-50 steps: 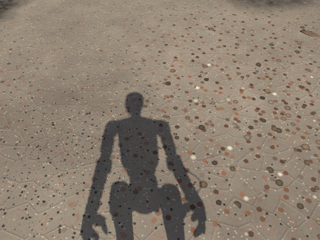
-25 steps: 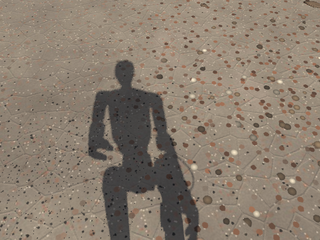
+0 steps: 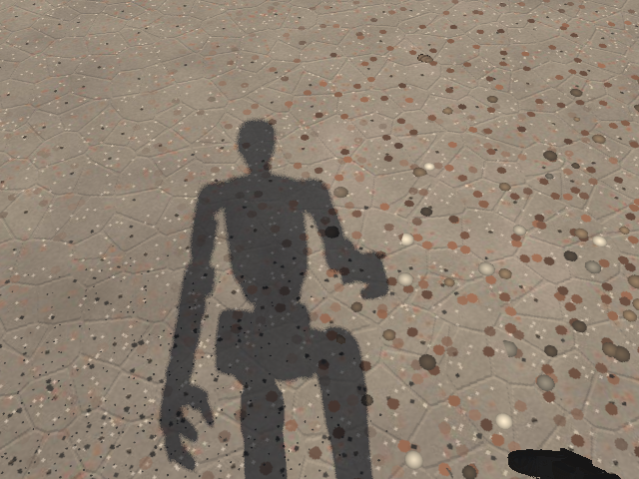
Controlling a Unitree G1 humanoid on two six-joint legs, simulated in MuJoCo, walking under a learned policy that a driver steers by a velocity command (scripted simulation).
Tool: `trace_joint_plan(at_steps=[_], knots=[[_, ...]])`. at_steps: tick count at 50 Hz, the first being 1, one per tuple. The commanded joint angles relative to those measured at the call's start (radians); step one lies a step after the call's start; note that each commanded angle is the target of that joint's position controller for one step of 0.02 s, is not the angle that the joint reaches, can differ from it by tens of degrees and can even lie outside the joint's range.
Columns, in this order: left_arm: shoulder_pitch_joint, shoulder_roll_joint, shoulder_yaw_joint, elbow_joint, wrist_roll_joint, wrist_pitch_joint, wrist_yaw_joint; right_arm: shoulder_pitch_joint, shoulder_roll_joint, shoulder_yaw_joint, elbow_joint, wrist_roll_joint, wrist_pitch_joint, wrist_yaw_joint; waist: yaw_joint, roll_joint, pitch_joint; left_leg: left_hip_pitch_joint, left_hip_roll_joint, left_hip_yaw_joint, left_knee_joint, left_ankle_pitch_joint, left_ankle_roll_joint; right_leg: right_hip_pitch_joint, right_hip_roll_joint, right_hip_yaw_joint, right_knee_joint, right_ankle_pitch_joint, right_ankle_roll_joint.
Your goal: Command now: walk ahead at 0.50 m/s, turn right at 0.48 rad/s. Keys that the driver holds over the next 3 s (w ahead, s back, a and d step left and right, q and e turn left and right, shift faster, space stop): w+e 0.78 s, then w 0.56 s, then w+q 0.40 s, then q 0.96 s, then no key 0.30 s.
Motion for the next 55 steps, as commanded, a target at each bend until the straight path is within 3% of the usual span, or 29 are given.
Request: trace_joint_plan(at_steps=[1, 2, 3, 4, 5, 6, 7, 9, 12, 16, 19, 23, 25, 27, 28, 29, 30, 31, 32, 33, 34, 36, 40, 46, 51, 53, 55], knots=[[-0.044, 0.186, 0.042, -0.061, -0.004, -0.01, 0.001, 0.202, -0.147, -0.047, -0.008, 0.002, -0.036, -0.018, -0.167, -0.082, -0.1, 0.339, -0.052, 0.017, -0.125, -0.03, 0.045, -0.089, -0.207, 0.129, 0.261, 0.838, -0.072], [-0.059, 0.158, 0.037, -0.085, -0.016, -0.015, -0.006, 0.36, -0.203, -0.066, 0.017, -0.021, -0.049, -0.032, -0.229, -0.028, -0.215, 0.59, 0.077, -0.101, -0.136, -0.081, 0.084, -0.235, -0.153, 0.096, 0.488, 0.652, -0.054], [-0.006, 0.055, 0.017, -0.131, -0.054, -0.015, -0.005, 0.452, -0.295, -0.088, 0.002, -0.052, -0.046, -0.043, -0.221, 0.146, -0.369, 0.865, 0.372, -0.468, -0.164, -0.169, 0.152, -0.517, -0.029, -0.004, 0.802, 0.123, -0.018], [0.044, 0.113, 0.032, -0.141, -0.044, -0.005, 0.0, 0.398, -0.289, -0.091, 0.003, -0.036, -0.026, -0.035, -0.168, 0.236, -0.407, 0.838, 0.445, -0.738, -0.272, -0.212, 0.226, -0.649, -0.011, -0.007, 0.955, -0.16, -0.026], [0.002, 0.147, 0.042, -0.126, -0.021, 0.011, 0.002, 0.308, -0.186, -0.07, -0.019, -0.027, -0.019, -0.031, -0.133, 0.095, -0.249, 0.698, 0.402, -0.61, -0.286, -0.324, 0.208, -0.691, -0.086, 0.007, 1.007, -0.075, -0.029], [-0.07, 0.127, 0.04, -0.134, -0.009, 0.014, -0.009, 0.257, -0.121, -0.053, -0.023, -0.017, -0.024, -0.027, -0.135, 0.01, -0.126, 0.552, 0.344, -0.452, -0.322, -0.286, 0.185, -0.685, -0.119, 0.003, 0.97, 0.0, -0.022], [-0.099, 0.105, 0.04, -0.143, -0.003, 0.02, -0.017, 0.239, -0.104, -0.048, -0.017, -0.02, -0.029, -0.028, -0.117, 0.019, -0.074, 0.468, 0.3, -0.342, -0.353, -0.209, 0.156, -0.661, -0.144, -0.002, 0.931, 0.037, -0.016], [-0.11, 0.092, 0.043, -0.154, 0.016, 0.045, -0.035, 0.273, -0.093, -0.044, 0.012, -0.011, -0.044, -0.033, -0.09, 0.061, -0.042, 0.393, 0.253, -0.199, -0.38, -0.057, 0.134, -0.628, -0.168, -0.016, 0.899, 0.063, -0.001], [-0.182, 0.083, 0.042, -0.196, 0.015, 0.067, -0.052, 0.328, -0.106, -0.049, 0.035, 0.001, -0.068, -0.028, -0.084, 0.06, -0.041, 0.412, 0.25, -0.089, -0.404, 0.092, 0.142, -0.693, -0.18, -0.032, 0.881, 0.135, 0.009], [-0.333, 0.087, 0.034, -0.262, 0.014, 0.071, -0.071, 0.374, -0.115, -0.051, 0.051, -0.004, -0.07, -0.025, -0.1, 0.053, -0.004, 0.436, 0.225, 0.042, -0.421, 0.169, 0.14, -0.771, -0.187, -0.062, 0.736, 0.273, 0.027], [-0.444, 0.075, 0.02, -0.305, 0.012, 0.066, -0.083, 0.396, -0.137, -0.055, 0.056, -0.004, -0.068, -0.027, -0.123, 0.058, 0.017, 0.445, 0.214, 0.122, -0.42, 0.208, 0.125, -0.713, -0.176, -0.116, 0.534, 0.365, 0.023], [-0.541, 0.09, 0.017, -0.352, 0.018, 0.065, -0.092, 0.463, -0.174, -0.064, 0.078, -0.004, -0.052, -0.038, -0.151, 0.057, 0.035, 0.564, 0.253, 0.175, -0.384, 0.303, 0.116, -0.677, -0.153, -0.183, 0.388, 0.292, -0.015], [-0.535, 0.102, 0.022, -0.359, 0.023, 0.065, -0.087, 0.476, -0.194, -0.068, 0.086, -0.007, -0.037, -0.044, -0.141, 0.07, 0.018, 0.624, 0.261, 0.212, -0.292, 0.53, 0.104, -0.621, -0.109, -0.218, 0.345, 0.199, -0.048], [-0.423, 0.128, 0.037, -0.335, 0.026, 0.061, -0.077, 0.481, -0.227, -0.075, 0.09, -0.007, -0.017, -0.048, -0.091, 0.089, -0.057, 0.657, 0.262, 0.24, -0.076, 0.781, 0.097, -0.481, -0.033, -0.245, 0.31, 0.103, -0.091], [-0.29, 0.149, 0.051, -0.296, 0.03, 0.052, -0.067, 0.472, -0.235, -0.076, 0.084, -0.002, -0.006, -0.046, -0.033, 0.067, -0.135, 0.604, 0.251, 0.258, 0.121, 0.742, 0.082, -0.31, 0.003, -0.24, 0.24, 0.129, -0.117], [-0.125, 0.215, 0.078, -0.248, 0.042, 0.044, -0.051, 0.464, -0.222, -0.072, 0.058, -0.003, -0.002, -0.043, 0.037, -0.01, -0.239, 0.406, 0.227, 0.263, 0.402, 0.472, 0.049, -0.047, -0.084, -0.086, 0.188, 0.078, -0.163], [-0.139, 0.339, 0.104, -0.264, 0.035, 0.044, -0.038, 0.494, -0.094, -0.045, -0.024, 0.005, -0.009, -0.02, -0.039, -0.256, -0.314, -0.065, 0.053, 0.229, 0.749, -0.436, -0.013, 0.272, -0.401, 0.434, 0.139, 0.062, -0.295], [-0.079, 0.341, 0.106, -0.284, 0.01, 0.06, -0.028, 0.37, -0.181, -0.062, -0.058, -0.003, -0.02, -0.014, 0.024, -0.12, -0.358, -0.191, -0.011, 0.01, 0.862, -0.464, -0.021, 0.279, -0.448, 0.67, 0.008, 0.084, -0.327], [-0.128, 0.312, 0.097, -0.264, 0.005, 0.065, -0.019, 0.288, -0.171, -0.059, -0.085, 0.007, -0.031, -0.009, 0.0, -0.071, -0.207, -0.265, 0.048, -0.028, 0.837, -0.338, -0.008, 0.185, -0.417, 0.487, -0.004, 0.176, -0.296], [-0.179, 0.257, 0.083, -0.262, -0.006, 0.06, -0.017, 0.302, -0.161, -0.051, -0.076, 0.008, -0.041, -0.011, -0.045, -0.029, -0.119, -0.214, 0.083, -0.027, 0.734, -0.256, -0.004, 0.04, -0.376, 0.379, -0.017, 0.306, -0.258], [-0.227, 0.225, 0.074, -0.269, -0.011, 0.051, -0.015, 0.315, -0.161, -0.054, -0.063, -0.004, -0.036, -0.014, -0.088, -0.006, -0.077, -0.144, 0.105, -0.033, 0.663, -0.236, -0.009, -0.064, -0.32, 0.297, -0.029, 0.414, -0.225], [-0.261, 0.192, 0.059, -0.277, -0.021, 0.032, -0.015, 0.365, -0.154, -0.053, -0.054, -0.032, 0.002, -0.011, -0.139, -0.023, -0.086, -0.036, 0.111, -0.038, 0.598, -0.237, -0.031, -0.167, -0.261, 0.213, -0.049, 0.529, -0.209], [-0.182, 0.223, 0.064, -0.255, -0.022, 0.009, -0.021, 0.28, -0.132, -0.047, -0.091, -0.034, 0.034, 0.0, -0.127, -0.036, -0.054, -0.09, 0.099, -0.012, 0.47, -0.134, -0.059, -0.201, -0.216, 0.176, -0.091, 0.533, -0.195], [-0.045, 0.204, 0.05, -0.211, -0.022, 0.001, -0.016, 0.09, -0.126, -0.036, -0.147, -0.025, 0.03, 0.01, -0.051, -0.072, -0.021, -0.166, 0.076, 0.003, 0.222, 0.076, -0.041, -0.071, -0.21, 0.15, -0.093, 0.633, -0.12], [0.016, 0.211, 0.04, -0.183, -0.006, 0.001, -0.001, -0.041, -0.127, -0.024, -0.199, -0.014, 0.014, 0.019, -0.011, -0.082, 0.017, -0.151, 0.028, 0.032, 0.065, 0.069, 0.005, 0.037, -0.245, 0.157, -0.061, 0.71, -0.119], [-0.008, 0.227, 0.04, -0.179, -0.001, -0.001, 0.005, -0.007, -0.139, -0.027, -0.198, -0.011, 0.007, 0.017, -0.045, -0.093, 0.019, -0.06, 0.003, 0.035, 0.005, 0.012, 0.04, 0.044, -0.263, 0.15, -0.027, 0.812, -0.103], [-0.043, 0.248, 0.042, -0.177, 0.003, -0.005, 0.006, 0.15, -0.172, -0.043, -0.15, -0.008, -0.001, 0.0, -0.117, -0.106, -0.051, 0.161, -0.063, 0.054, -0.034, -0.071, 0.077, 0.032, -0.248, 0.124, 0.123, 1.076, -0.074]])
